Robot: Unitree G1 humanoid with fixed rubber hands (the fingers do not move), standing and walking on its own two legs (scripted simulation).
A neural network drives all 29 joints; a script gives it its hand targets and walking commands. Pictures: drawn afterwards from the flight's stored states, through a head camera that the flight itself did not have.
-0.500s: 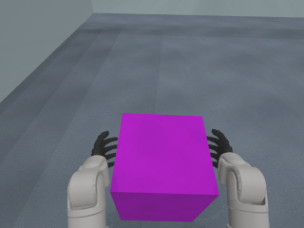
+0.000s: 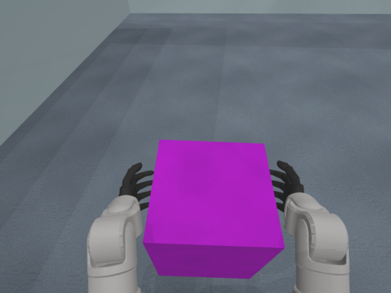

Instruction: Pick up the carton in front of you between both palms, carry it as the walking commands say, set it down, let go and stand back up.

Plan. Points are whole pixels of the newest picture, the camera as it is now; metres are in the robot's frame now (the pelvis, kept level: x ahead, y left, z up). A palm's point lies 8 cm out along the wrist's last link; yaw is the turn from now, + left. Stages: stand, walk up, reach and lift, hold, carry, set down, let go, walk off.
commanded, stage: carry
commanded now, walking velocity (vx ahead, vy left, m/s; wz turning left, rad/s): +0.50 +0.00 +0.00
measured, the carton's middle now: (207, 214) +0.28 +0.00 +0.01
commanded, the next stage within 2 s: none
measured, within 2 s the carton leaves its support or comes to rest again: neither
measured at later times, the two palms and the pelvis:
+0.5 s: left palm (149, 99) +0.60 +0.16 +0.09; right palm (254, 96) +0.60 -0.14 +0.10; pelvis +0.34 +0.01 +0.00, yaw -1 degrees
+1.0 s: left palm (163, 48) +0.94 +0.15 +0.09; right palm (241, 47) +0.93 -0.15 +0.09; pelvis +0.66 +0.01 -0.01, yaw -1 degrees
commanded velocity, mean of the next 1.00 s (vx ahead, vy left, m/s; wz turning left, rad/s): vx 0.37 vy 0.00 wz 0.00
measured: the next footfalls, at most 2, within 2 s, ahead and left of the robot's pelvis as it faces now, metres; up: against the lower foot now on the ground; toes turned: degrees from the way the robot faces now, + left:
left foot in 0.08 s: +0.23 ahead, +0.12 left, +0.00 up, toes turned +11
right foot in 0.56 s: +0.57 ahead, -0.11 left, +0.00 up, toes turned -12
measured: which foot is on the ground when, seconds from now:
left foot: up 0.00-0.06, down 0.08-0.60, up 0.62-0.98, down 1.00-1.00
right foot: down 0.00-0.10, up 0.12-0.54, down 0.56-1.00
